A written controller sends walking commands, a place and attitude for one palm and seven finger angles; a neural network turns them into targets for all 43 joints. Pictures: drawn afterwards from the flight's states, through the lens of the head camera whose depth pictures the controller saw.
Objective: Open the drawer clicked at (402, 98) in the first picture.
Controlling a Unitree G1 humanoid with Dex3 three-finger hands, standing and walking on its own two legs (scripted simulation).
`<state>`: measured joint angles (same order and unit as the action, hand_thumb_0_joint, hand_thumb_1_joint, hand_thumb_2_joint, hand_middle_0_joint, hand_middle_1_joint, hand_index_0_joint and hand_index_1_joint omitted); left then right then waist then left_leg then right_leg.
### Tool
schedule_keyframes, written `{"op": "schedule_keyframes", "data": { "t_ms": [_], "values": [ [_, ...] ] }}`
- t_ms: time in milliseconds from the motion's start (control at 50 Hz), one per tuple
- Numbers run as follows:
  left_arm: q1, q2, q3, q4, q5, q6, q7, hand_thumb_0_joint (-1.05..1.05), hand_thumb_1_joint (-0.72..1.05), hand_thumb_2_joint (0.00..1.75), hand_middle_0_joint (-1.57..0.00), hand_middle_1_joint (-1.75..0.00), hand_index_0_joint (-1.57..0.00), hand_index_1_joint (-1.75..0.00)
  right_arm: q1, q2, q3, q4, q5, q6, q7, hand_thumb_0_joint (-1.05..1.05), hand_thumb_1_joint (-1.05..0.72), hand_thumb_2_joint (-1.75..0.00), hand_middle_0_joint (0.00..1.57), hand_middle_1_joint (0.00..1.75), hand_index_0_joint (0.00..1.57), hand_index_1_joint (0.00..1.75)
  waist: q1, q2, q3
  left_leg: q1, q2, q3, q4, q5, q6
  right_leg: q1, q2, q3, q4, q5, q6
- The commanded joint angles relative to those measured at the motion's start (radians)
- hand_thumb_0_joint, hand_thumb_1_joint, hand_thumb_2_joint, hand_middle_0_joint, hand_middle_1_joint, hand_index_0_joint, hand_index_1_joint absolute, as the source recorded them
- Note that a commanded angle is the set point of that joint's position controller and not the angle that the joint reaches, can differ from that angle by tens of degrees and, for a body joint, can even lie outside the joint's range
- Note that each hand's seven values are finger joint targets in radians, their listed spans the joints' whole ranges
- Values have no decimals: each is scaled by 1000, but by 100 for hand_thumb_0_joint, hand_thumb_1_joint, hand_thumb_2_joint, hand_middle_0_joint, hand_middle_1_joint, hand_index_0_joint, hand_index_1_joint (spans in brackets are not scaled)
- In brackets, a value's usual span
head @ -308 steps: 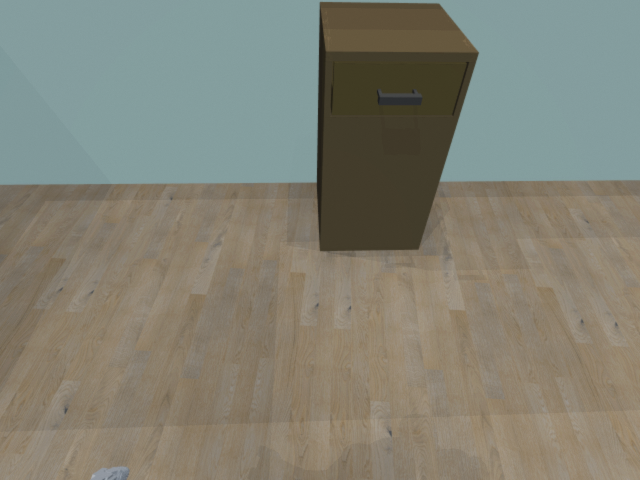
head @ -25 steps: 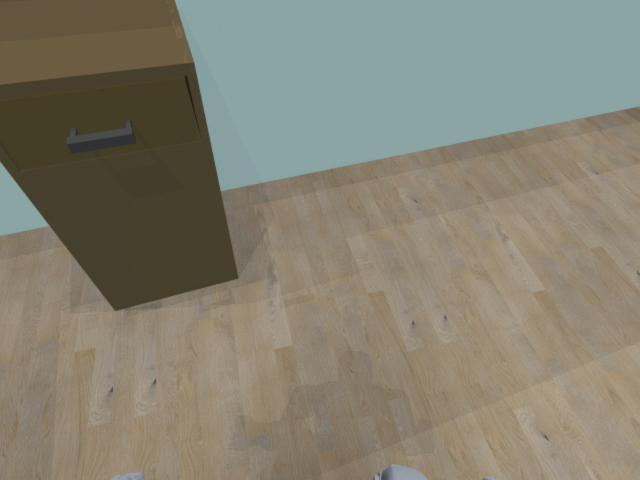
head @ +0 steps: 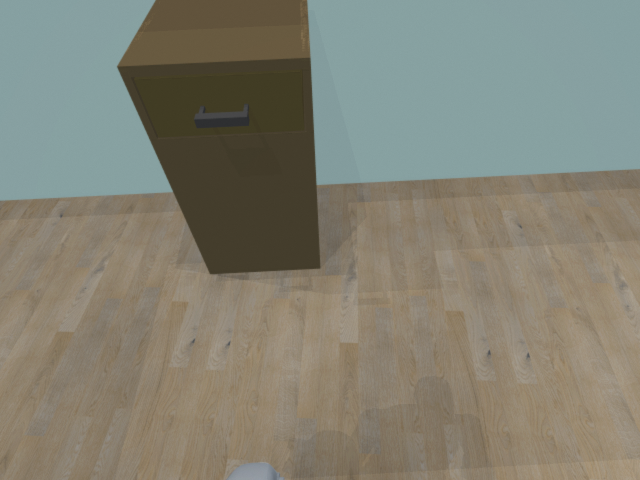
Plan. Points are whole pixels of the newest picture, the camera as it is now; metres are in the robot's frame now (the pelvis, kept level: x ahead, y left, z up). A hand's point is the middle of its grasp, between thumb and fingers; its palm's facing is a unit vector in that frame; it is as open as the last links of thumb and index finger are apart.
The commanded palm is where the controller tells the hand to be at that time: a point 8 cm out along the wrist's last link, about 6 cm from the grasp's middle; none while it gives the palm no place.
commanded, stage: turn to face it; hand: left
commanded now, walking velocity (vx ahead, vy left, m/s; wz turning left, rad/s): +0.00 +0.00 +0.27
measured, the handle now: (223, 114) +0.88 +0.28 -0.05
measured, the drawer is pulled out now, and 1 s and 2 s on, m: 0.00 0.00 0.00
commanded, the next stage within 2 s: take the last steps up to it in 0.16 s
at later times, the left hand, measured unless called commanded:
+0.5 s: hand out of the picture +0.02 +0.24 -0.16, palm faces +0.12 -0.97 -0.22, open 7.4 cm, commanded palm none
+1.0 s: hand out of the picture -0.03 +0.13 -0.16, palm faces +0.30 -0.94 -0.14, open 7.4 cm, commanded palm none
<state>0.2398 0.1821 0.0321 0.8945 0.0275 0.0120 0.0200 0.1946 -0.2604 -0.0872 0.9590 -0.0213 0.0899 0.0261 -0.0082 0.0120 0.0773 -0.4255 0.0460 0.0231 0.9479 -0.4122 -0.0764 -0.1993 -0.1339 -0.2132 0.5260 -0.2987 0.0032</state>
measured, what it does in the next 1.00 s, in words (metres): walks ahead: left foot, then right foot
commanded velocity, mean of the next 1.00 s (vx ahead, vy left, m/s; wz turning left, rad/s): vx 0.23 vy -0.02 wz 0.09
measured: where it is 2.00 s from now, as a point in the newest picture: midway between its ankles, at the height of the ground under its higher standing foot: (312, 412)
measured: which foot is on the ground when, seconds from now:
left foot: up 0.00-0.08, down 0.10-0.60, up 0.62-1.00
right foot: down 0.00-0.12, up 0.14-0.56, down 0.58-1.00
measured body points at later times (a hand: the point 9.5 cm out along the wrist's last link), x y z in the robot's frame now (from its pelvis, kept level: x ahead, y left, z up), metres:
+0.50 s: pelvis -0.01 +0.03 +0.00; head -0.01 +0.03 +0.45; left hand +0.02 +0.29 -0.14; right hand +0.07 -0.20 -0.14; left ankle -0.01 +0.14 -0.74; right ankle +0.00 -0.10 -0.70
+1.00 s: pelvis +0.11 +0.02 +0.00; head +0.13 +0.01 +0.45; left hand -0.05 +0.18 -0.14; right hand +0.19 -0.20 -0.16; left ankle +0.18 +0.18 -0.69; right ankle +0.01 -0.09 -0.74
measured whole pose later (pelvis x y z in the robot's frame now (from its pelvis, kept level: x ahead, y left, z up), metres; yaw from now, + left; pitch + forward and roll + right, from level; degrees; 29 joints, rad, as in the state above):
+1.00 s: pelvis +0.11 +0.02 +0.00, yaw +10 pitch +0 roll +0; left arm 0.52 0.06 0.01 1.17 0.03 -0.07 0.02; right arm 0.22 -0.18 -0.07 1.07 -0.03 0.02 0.02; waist 0.04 0.03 0.03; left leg -0.57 0.11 0.07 0.84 -0.17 -0.01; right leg 0.05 -0.01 -0.17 0.28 -0.33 -0.02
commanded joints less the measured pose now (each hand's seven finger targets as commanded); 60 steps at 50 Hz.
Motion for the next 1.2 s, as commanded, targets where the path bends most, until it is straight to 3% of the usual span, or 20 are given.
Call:
{"op": "schedule_keyframes", "data": {
  "t_ms": [0,60,100,120,180,240,420,520,540,580,600,660,740,880,980,1040,1060,1100,1140,1180],
  "values": [
    [48,250,71,-33,6,-12,13,0,90,90,-20,-30,-20,-30,-67,-28,12,-98,13,-52,-4,0,-90,-90,20,30,20,30,49,-230,-108,42,-26,71,-226,-24,18,124,-229,154,-94,513,-124],
    [37,228,68,-18,-12,-3,8,0,90,90,-20,-30,-20,-30,30,-71,6,-67,10,-71,-8,0,-90,-90,20,30,20,30,-9,-121,-156,299,-12,60,-542,260,44,8,-172,78,82,414,-27],
    [7,117,33,-69,-19,9,4,0,90,90,-20,-30,-20,-30,121,-236,-29,-55,7,-79,-23,0,-90,-90,20,30,20,30,-53,314,-195,472,362,-378,-596,898,243,-335,12,77,420,-360,82],
    [-25,139,33,-70,-14,18,9,0,90,90,-20,-30,-20,-30,123,-226,-23,-45,4,-70,-28,0,-90,-90,20,30,20,30,-57,204,-178,406,374,-294,-573,829,283,-292,-5,147,510,-349,61],
    [-37,142,45,-10,-13,25,1,0,90,90,-20,-30,-20,-30,7,-138,5,-56,1,-79,-49,0,-90,-90,20,30,20,30,-17,207,-95,318,235,-203,-599,746,236,-313,3,192,590,-178,66],
    [12,132,42,27,-13,23,-7,0,90,90,-20,-30,-20,-30,-12,-117,14,-60,6,-89,-50,0,-90,-90,20,30,20,30,5,128,-116,332,191,-145,-615,706,219,-286,21,180,579,-104,76],
    [-58,95,20,27,1,0,-29,0,90,90,-20,-30,-20,-30,106,-94,7,9,-6,-105,-45,0,-90,-90,20,30,20,30,-40,129,-7,265,215,-290,-776,-52,253,-253,40,158,276,-141,54],
    [98,68,23,91,-1,-19,-34,0,90,90,-20,-30,-20,-30,68,-85,6,28,-5,-101,-42,0,-90,-90,20,30,20,30,36,78,-18,65,156,-244,-687,-190,202,77,104,106,-28,-32,36],
    [171,84,30,117,2,-28,-30,0,90,90,-20,-30,-20,-30,63,-59,10,31,-2,-102,-42,0,-90,-90,20,30,20,30,67,11,-29,-10,95,-193,-572,-197,168,194,83,136,-129,-26,28],
    [280,218,58,136,9,-38,-8,0,90,90,-20,-30,-20,-30,7,34,32,-25,6,-108,-32,0,-90,-90,20,30,20,30,131,-361,24,-319,-65,17,-102,-191,92,268,-280,654,-422,-467,-116],
    [277,206,52,129,-3,-39,0,0,90,90,-20,-30,-20,-30,-44,-25,19,-41,-7,-106,-24,0,-90,-90,20,30,20,30,122,-211,69,-327,-17,-44,18,-124,98,148,-321,695,-479,-540,-159],
    [150,106,30,124,-8,-62,2,0,90,90,-20,-30,-20,-30,33,-11,5,23,-12,-92,-11,0,-90,-90,20,30,20,30,24,-136,142,-273,41,-45,138,93,84,13,-219,496,-466,-357,-110],
    [184,59,14,150,-13,-84,0,0,90,90,-20,-30,-20,-30,113,38,7,69,-9,-84,-5,0,-90,-90,20,30,20,30,-4,-103,82,-222,42,-2,156,249,54,43,-118,250,-431,-33,-81],
    [319,37,8,226,-5,-104,7,0,90,90,-20,-30,-20,-30,-36,55,16,23,-4,-102,-1,0,-90,-90,20,30,20,30,40,-116,71,-317,67,34,-13,256,55,207,-139,226,-373,276,-140],
    [352,44,10,261,2,-93,14,0,90,90,-20,-30,-20,-30,-132,89,33,-2,1,-122,4,0,-90,-90,20,30,20,30,65,-150,81,-176,31,104,-233,192,91,214,-141,190,-295,496,-138],
    [311,65,18,258,-3,-88,13,0,90,90,-20,-30,-20,-30,30,61,25,46,-4,-139,-12,0,-90,-90,20,30,20,30,-19,-129,-13,121,-39,148,-377,195,127,162,-110,142,-64,685,-118],
    [302,60,18,253,-8,-88,11,0,90,90,-20,-30,-20,-30,179,22,18,90,-9,-147,-21,0,-90,-90,20,30,20,30,-80,-73,-108,341,-29,120,-444,264,141,84,-69,112,136,645,-90],
    [331,-16,3,208,-26,-88,-6,0,90,90,-20,-30,-20,-30,390,-155,-19,138,-7,-151,-44,0,-90,-90,20,30,20,30,-118,261,-315,730,402,-473,-594,429,306,-341,131,99,663,-252,-20],
    [195,1,11,183,-20,-76,-3,0,90,90,-20,-30,-20,-30,250,-107,-15,115,3,-145,-53,0,-90,-90,20,30,20,30,-82,70,-151,504,390,-386,-681,308,303,-415,42,187,801,-180,-30],
    [154,-8,24,187,-6,-66,-17,0,90,90,-20,-30,-20,-30,145,-4,16,84,0,-163,-53,0,-90,-90,20,30,20,30,-35,50,-12,293,321,-223,-720,350,252,-379,-9,207,755,-56,-14]
  ]
}}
